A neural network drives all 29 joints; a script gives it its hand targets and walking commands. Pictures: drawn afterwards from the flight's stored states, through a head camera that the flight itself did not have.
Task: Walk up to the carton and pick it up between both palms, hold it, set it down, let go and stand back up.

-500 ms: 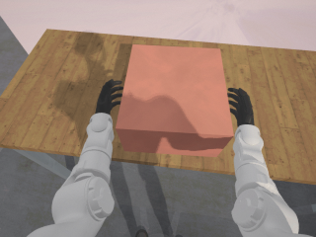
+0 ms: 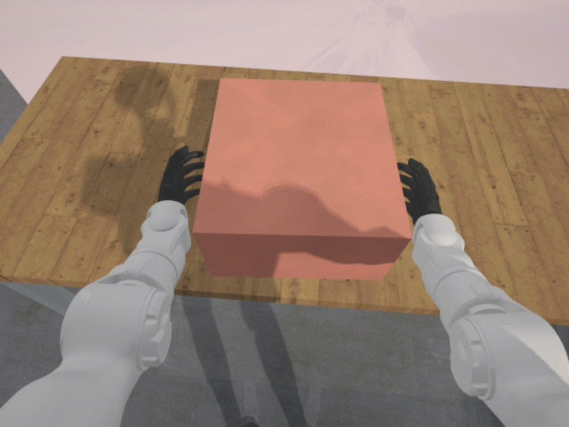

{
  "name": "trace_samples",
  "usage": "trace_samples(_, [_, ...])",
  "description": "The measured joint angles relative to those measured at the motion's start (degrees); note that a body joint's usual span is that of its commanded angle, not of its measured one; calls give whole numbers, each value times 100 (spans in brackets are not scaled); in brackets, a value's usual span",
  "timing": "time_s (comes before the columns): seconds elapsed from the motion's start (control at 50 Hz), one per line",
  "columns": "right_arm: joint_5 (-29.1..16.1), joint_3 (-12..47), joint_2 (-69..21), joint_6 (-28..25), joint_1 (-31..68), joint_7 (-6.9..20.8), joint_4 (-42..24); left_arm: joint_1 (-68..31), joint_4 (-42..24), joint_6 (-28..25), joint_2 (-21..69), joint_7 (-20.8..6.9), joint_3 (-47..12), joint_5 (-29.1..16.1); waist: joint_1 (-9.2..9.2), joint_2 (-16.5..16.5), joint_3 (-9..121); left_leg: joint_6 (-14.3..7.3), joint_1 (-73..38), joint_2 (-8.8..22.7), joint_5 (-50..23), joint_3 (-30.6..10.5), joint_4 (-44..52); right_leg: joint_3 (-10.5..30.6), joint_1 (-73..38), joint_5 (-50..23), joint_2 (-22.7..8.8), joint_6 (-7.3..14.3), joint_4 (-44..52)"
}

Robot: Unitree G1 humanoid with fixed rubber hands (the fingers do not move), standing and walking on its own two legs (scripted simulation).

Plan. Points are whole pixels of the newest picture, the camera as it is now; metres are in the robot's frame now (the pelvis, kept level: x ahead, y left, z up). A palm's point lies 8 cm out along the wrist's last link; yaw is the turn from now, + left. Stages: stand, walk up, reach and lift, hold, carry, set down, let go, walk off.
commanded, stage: set down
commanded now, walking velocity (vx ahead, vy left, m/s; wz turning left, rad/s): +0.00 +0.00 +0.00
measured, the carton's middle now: (298, 176) +0.51 +0.00 +0.00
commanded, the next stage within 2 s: none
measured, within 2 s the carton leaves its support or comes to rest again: neither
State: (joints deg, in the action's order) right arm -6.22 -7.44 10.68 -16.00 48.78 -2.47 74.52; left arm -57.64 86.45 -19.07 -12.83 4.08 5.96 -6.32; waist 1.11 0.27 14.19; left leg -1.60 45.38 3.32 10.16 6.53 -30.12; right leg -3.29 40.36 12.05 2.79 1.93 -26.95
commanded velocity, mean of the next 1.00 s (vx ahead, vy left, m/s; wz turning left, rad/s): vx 0.00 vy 0.00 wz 0.00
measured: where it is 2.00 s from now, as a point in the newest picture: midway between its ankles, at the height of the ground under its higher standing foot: outside the picture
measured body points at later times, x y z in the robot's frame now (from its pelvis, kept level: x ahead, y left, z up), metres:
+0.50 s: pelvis -0.02 -0.02 -0.02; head +0.09 -0.01 +0.41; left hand +0.45 +0.24 +0.05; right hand +0.46 -0.24 +0.05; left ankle +0.02 +0.10 -0.73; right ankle -0.02 -0.10 -0.73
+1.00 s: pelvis -0.03 -0.02 +0.00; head +0.03 +0.00 +0.45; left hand +0.45 +0.25 +0.16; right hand +0.45 -0.25 +0.15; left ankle +0.02 +0.10 -0.73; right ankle -0.02 -0.10 -0.73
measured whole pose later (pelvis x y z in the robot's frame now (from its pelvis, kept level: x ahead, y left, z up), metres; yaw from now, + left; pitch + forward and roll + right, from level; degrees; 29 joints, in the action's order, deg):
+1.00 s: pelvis -0.03 -0.02 +0.00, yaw +3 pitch +20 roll -1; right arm -28.2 7.9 25.7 0.9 62.7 0.3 74.6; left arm -72.1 84.3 -1.8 -27.4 -2.3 -12.3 -24.4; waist 2.1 0.9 13.7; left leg -0.5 42.0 2.6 6.7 3.8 -28.7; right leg -6.0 37.8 11.8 2.3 3.4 -29.4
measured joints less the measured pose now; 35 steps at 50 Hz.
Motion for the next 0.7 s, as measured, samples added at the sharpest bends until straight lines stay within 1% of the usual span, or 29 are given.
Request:
trace_samples(0.06, [-388, 358, 140, -184, 182, -40, 210, -178, 211, -159, -74, -52, -346, -338, -35, -56, 109, 26, 245, 31, 118, -51, -273, -46, 208, 109, 14, 7, -224])
trace_samples(0.14, [-848, 722, 410, -368, 488, -26, 564, -335, 319, -208, -187, -140, -651, -566, -130, -159, 147, 57, 417, 70, 240, -115, -551, -101, 332, 214, 38, 21, -432])
trace_samples(0.26, [-1625, 1364, 931, -364, 819, 91, 1001, -423, 356, -109, -392, -277, -971, -919, -291, -256, 86, 54, 520, 82, 288, -153, -732, -138, 451, 297, 39, 35, -667])
trace_samples(0.32, [-1975, 1667, 1153, -254, 816, 171, 937, -403, 277, -26, -524, -344, -1160, -1190, -326, -230, 77, 53, 614, 73, 255, -159, -756, -149, 588, 321, 24, 48, -789])
trace_samples(0.38, [-2206, 1844, 1305, -121, 731, 237, 642, -346, 48, 69, -680, -408, -1314, -1440, -312, -164, 99, 71, 758, 68, 197, -171, -768, -167, 775, 327, 13, 69, -903])
trace_samples(0.46, [-2357, 1914, 1379, 99, 623, 278, 103, -285, -409, 263, -886, -486, -1444, -1655, -232, -46, 136, 105, 934, 67, 103, -198, -758, -201, 997, 310, 8, 109, -1009])
trace_samples(0.54, [-2367, 1844, 1326, 389, 619, 263, -360, -322, -841, 569, -1046, -530, -1525, -1743, -98, 70, 178, 139, 1021, 63, 11, -240, -723, -247, 1110, 284, 5, 158, -1059])
trace_samples(0.62, [-2288, 1671, 1223, 731, 726, 217, -600, -456, -1111, 950, -1136, -520, -1565, -1710, 30, 148, 223, 169, 973, 59, -64, -284, -656, -293, 1062, 247, 9, 201, -1025])
trace_samples(0.7, [-2195, 1482, 1165, 1064, 913, 162, -609, -675, -1173, 1326, -1202, -490, -1546, -1614, 121, 185, 236, 184, 763, 54, -128, -306, -528, -313, 846, 190, 17, 226, -897])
